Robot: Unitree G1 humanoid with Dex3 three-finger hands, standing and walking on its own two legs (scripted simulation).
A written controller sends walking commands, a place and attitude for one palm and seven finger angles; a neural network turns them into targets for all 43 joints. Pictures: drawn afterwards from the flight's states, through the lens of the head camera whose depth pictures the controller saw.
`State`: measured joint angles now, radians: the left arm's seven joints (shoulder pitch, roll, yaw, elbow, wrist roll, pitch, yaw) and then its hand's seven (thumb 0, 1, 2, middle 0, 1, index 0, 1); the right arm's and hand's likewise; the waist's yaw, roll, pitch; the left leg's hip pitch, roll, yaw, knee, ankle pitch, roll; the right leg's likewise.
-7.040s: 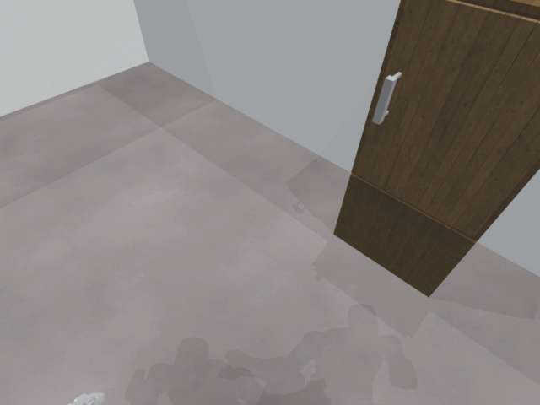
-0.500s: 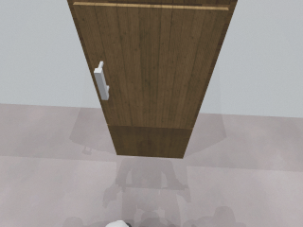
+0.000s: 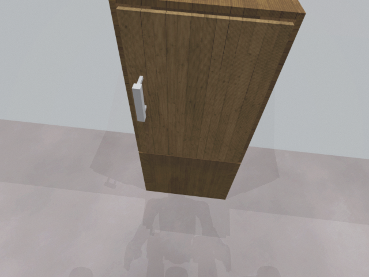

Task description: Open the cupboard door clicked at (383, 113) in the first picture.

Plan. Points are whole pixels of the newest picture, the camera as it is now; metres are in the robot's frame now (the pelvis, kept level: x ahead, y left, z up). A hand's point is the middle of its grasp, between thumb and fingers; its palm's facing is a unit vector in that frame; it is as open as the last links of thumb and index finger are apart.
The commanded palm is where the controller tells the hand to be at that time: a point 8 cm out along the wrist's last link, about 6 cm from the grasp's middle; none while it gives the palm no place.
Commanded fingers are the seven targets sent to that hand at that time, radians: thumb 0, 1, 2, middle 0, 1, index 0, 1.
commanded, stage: come to a stop and stand still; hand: left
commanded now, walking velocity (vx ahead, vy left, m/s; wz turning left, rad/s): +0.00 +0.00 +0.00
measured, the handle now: (141, 99) +0.61 +0.19 +0.00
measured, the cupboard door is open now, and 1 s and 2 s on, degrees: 0 0 0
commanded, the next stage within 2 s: look again from close up in 0.28 s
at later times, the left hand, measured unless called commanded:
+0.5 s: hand out of the picture +0.01 +0.19 -0.17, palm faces -0.02 -0.98 -0.21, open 7.4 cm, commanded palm none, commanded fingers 0.00 0.90 0.90 -0.20 -0.30 -0.20 -0.30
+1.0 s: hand out of the picture +0.02 +0.16 -0.17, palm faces +0.00 -0.97 -0.23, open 7.4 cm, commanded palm none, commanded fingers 0.00 0.90 0.90 -0.20 -0.30 -0.20 -0.30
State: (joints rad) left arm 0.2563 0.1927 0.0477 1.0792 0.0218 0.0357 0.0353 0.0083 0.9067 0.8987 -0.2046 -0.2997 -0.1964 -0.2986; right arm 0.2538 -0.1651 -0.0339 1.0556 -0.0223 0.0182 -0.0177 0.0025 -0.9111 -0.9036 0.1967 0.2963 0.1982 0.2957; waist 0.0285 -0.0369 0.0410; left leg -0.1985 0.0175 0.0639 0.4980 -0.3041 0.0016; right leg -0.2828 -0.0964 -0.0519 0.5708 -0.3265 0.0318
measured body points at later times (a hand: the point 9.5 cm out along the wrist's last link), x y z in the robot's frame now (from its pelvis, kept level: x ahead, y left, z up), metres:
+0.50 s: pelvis +0.00 +0.01 +0.00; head +0.02 +0.01 +0.45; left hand +0.01 +0.24 -0.16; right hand +0.00 -0.21 -0.16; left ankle -0.02 +0.12 -0.74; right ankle +0.00 -0.13 -0.74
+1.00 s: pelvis +0.00 -0.02 +0.00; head +0.02 -0.03 +0.45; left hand +0.02 +0.21 -0.15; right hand +0.01 -0.24 -0.16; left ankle -0.02 +0.12 -0.74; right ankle +0.00 -0.13 -0.74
